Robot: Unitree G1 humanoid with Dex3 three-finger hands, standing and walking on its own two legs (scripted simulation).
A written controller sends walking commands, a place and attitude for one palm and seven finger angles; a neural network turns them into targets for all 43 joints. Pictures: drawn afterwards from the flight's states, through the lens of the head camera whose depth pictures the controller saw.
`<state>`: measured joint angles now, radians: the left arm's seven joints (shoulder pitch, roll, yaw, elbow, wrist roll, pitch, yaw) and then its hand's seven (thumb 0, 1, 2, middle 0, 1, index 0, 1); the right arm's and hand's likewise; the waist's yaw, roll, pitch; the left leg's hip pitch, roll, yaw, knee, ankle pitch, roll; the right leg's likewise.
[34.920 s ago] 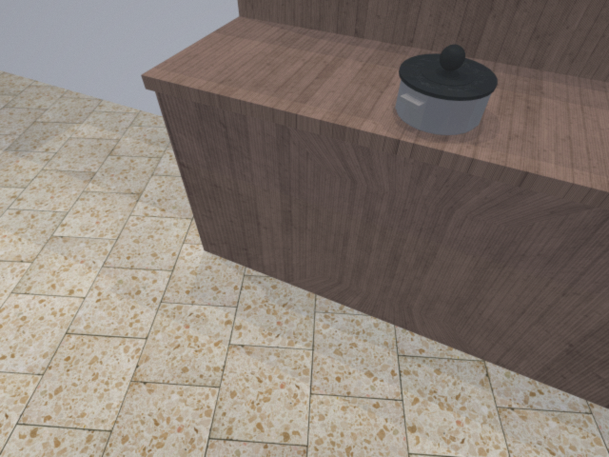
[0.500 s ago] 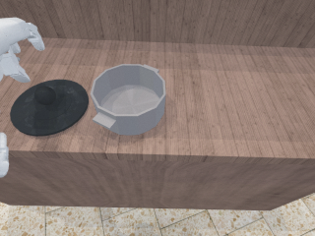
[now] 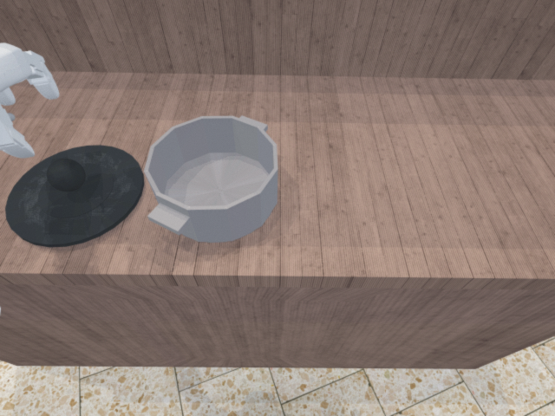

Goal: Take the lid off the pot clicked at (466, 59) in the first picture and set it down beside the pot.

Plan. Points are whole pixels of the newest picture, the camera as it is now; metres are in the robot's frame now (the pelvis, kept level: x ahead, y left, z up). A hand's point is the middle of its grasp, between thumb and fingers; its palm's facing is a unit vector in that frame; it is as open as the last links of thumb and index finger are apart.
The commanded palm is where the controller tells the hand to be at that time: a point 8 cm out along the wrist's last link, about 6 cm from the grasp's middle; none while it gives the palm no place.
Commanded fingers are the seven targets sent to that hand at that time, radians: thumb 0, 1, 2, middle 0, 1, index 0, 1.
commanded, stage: draw the hand back to the body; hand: left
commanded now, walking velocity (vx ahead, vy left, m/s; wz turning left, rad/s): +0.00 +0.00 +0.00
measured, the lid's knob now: (66, 175) +0.47 +0.32 +0.07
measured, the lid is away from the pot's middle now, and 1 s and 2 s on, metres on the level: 0.23 0.23 0.23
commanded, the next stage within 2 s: none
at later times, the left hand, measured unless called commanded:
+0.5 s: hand (45, 116) +0.40 +0.24 +0.24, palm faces +0.34 -0.87 -0.37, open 11.0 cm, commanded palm +0.35 +0.29 +0.26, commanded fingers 0.00 0.11 0.76 -0.35 -0.70 -0.35 -0.70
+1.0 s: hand (11, 159) +0.32 +0.23 +0.25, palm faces +0.50 -0.83 -0.22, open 8.9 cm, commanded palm +0.27 +0.27 +0.25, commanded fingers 0.00 0.71 0.87 -0.24 -0.40 -0.24 -0.40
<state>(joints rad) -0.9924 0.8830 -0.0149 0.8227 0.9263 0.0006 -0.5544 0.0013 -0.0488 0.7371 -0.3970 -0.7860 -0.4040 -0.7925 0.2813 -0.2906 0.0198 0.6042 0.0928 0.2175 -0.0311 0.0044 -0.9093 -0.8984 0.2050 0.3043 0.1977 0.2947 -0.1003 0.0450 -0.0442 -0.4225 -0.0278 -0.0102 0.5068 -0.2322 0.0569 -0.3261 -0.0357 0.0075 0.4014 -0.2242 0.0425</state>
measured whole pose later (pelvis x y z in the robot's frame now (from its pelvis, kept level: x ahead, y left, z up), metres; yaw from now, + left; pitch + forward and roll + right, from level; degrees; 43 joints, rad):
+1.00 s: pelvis +0.02 -0.05 +0.00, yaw -1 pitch -2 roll +0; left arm -0.18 0.45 0.43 -0.01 -0.11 -0.07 0.08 0.01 0.47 0.83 -0.29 -0.51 -0.29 -0.52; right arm 0.18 -0.28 0.01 0.66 0.06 -0.04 -0.07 0.01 -0.91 -0.90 0.20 0.30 0.20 0.29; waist 0.03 0.06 0.02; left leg -0.15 0.03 -0.02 0.45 -0.26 -0.01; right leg -0.09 0.02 0.00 0.41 -0.28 -0.01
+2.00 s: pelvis -0.01 -0.02 +0.01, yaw +0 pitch -6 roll -1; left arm 0.41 0.36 0.38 -0.60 -0.11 -0.13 0.09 0.01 0.89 0.90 -0.21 -0.30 -0.21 -0.30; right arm 0.15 -0.20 0.04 0.65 0.01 -0.10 -0.07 0.01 -0.91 -0.90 0.21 0.30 0.20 0.30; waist 0.07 0.05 0.02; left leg -0.12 0.00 -0.01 0.44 -0.22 0.02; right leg -0.03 -0.01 0.01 0.36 -0.22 0.02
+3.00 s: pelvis -0.10 +0.01 -0.02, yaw +0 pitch -1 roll -5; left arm 0.48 0.43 0.49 -0.73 -0.07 -0.23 0.14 0.01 0.89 0.90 -0.21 -0.30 -0.21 -0.30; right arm 0.25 -0.20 0.01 0.54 0.03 -0.09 -0.06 0.01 -0.91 -0.90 0.21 0.30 0.20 0.30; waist -0.02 0.01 0.02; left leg -0.49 0.02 0.01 0.69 -0.18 0.07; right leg -0.40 0.01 -0.02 0.77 -0.40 0.01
